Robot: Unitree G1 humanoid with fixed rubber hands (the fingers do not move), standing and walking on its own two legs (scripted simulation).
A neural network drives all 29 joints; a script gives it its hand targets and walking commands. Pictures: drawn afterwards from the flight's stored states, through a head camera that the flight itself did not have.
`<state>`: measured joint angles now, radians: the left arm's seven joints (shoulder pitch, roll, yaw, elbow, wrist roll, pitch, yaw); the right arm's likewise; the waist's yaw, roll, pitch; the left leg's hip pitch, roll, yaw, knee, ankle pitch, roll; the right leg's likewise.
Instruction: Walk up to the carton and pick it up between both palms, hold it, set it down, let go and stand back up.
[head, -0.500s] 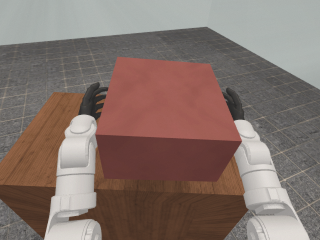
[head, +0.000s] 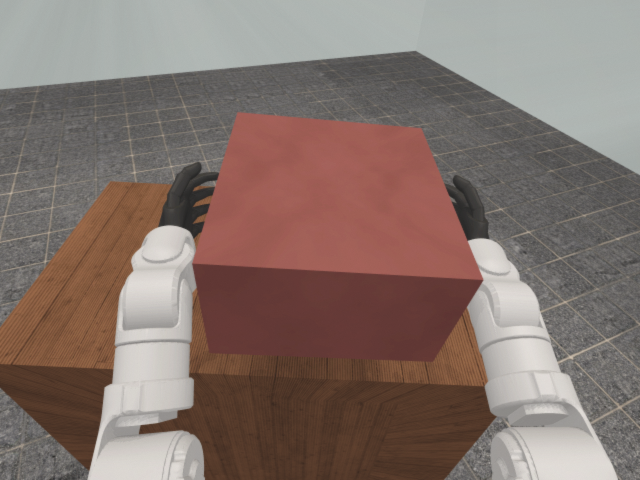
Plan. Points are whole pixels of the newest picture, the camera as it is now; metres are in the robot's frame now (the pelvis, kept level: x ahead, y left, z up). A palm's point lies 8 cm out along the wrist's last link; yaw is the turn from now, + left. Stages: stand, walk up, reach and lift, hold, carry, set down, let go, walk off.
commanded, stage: hold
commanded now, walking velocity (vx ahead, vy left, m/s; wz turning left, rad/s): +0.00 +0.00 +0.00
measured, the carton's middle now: (327, 227) +0.38 -0.01 +0.15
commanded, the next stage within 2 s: none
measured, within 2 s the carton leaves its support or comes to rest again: neither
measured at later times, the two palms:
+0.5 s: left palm (196, 224) +0.37 +0.15 +0.17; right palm (478, 231) +0.37 -0.20 +0.16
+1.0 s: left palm (186, 227) +0.36 +0.16 +0.17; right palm (472, 231) +0.36 -0.19 +0.16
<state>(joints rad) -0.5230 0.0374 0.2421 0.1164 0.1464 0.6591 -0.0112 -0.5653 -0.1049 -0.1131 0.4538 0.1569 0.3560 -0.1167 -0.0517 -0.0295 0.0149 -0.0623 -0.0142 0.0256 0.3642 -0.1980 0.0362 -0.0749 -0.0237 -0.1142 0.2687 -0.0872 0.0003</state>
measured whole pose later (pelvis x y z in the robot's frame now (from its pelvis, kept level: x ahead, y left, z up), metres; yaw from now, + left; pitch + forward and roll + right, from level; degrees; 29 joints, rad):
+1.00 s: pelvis +0.01 -0.01 +0.00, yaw +0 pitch -4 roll -1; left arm -0.48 0.04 0.22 0.06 0.13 0.66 0.01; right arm -0.55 -0.11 -0.10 0.38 0.19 0.39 -0.13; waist -0.06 -0.03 -0.01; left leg -0.07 0.00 0.02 0.36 -0.21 0.02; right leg -0.09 -0.01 -0.12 0.26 -0.10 -0.01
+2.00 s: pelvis +0.01 -0.01 +0.00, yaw +0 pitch -4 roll -1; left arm -0.49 0.04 0.23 0.09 0.13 0.66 0.01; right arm -0.56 -0.12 -0.10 0.42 0.19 0.38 -0.13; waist -0.05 -0.03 -0.01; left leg -0.08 0.00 0.03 0.36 -0.21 0.02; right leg -0.10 -0.01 -0.11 0.27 -0.10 -0.01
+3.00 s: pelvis +0.00 +0.00 +0.00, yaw +1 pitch -6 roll -1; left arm -0.51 0.05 0.24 0.11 0.14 0.66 -0.02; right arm -0.57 -0.09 -0.12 0.44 0.15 0.35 -0.12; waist -0.05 -0.04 0.01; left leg -0.06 -0.02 0.01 0.37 -0.20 0.03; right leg -0.07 -0.02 -0.12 0.27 -0.09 0.00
